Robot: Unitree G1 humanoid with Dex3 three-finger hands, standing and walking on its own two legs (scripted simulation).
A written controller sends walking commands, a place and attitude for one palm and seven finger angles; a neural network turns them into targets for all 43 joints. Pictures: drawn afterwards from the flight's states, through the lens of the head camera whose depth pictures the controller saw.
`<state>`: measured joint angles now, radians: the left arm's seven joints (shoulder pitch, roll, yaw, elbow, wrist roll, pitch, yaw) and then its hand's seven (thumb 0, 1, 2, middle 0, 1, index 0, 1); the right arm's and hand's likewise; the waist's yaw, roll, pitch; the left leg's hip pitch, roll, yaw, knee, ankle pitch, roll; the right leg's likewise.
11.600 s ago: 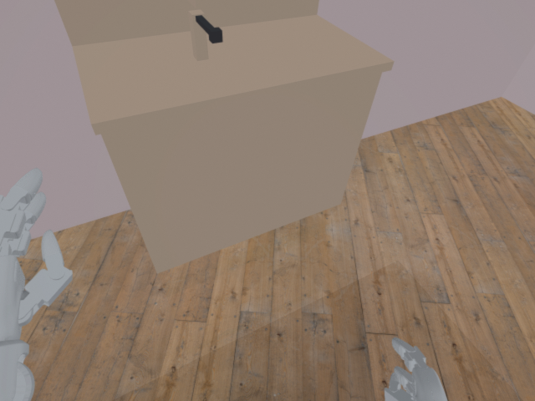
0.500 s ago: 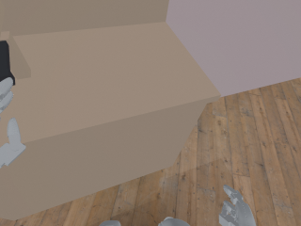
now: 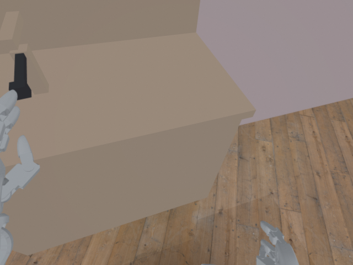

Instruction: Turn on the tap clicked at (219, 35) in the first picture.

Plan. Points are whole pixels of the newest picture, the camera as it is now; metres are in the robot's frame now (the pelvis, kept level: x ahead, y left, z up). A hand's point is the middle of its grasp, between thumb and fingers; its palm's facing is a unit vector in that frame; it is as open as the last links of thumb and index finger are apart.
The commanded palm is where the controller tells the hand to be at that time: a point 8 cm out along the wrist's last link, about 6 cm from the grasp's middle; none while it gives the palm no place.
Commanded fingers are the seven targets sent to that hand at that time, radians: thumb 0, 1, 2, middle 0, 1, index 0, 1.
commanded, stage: come to a stop and stand still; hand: left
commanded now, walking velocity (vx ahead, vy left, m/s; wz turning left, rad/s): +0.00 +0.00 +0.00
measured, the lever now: (20, 89) +0.40 +0.35 +0.16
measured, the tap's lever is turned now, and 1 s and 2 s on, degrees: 5 5 5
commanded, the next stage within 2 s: look again from close up in 0.42 s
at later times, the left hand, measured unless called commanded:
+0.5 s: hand (20, 181) +0.21 +0.26 +0.16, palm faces +0.42 -0.84 -0.34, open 7.5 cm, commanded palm +0.15 +0.28 +0.19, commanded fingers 0.00 0.90 0.90 -0.20 -0.30 -0.20 -0.30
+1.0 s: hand (0, 167) +0.22 +0.29 +0.18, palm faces +0.40 -0.84 -0.36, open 7.5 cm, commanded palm +0.16 +0.32 +0.19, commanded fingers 0.00 0.90 0.90 -0.20 -0.30 -0.20 -0.30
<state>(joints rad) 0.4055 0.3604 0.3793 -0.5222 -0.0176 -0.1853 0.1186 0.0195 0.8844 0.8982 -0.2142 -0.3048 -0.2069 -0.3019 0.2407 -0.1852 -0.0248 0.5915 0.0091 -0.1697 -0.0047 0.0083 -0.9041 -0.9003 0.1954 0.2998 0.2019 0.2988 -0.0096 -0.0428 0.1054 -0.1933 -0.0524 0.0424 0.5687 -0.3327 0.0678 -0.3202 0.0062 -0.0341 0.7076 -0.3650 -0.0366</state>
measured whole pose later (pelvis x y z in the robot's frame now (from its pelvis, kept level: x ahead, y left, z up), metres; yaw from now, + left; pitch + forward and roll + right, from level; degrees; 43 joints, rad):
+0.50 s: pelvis -0.02 +0.00 +0.01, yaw -1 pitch -3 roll -1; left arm 0.38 0.32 0.35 -0.41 -0.04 -0.18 0.12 0.02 0.88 0.90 -0.22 -0.31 -0.21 -0.30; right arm 0.21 -0.26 -0.01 0.61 -0.01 -0.15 -0.05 0.01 -0.91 -0.90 0.19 0.30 0.20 0.30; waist 0.04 -0.01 0.09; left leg -0.23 0.00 0.00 0.49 -0.21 0.02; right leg -0.20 0.04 -0.02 0.44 -0.19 -0.03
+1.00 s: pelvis +0.00 +0.04 +0.01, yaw -1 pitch -1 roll -1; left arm 0.41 0.33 0.36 -0.50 -0.05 -0.16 0.13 0.02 0.89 0.90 -0.21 -0.30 -0.21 -0.30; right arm 0.17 -0.20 0.04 0.58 -0.03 -0.10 -0.03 0.01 -0.90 -0.90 0.20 0.30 0.21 0.30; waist 0.04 0.00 0.10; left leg -0.21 -0.05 0.03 0.42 -0.19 0.07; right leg -0.18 -0.01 0.01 0.38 -0.18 0.03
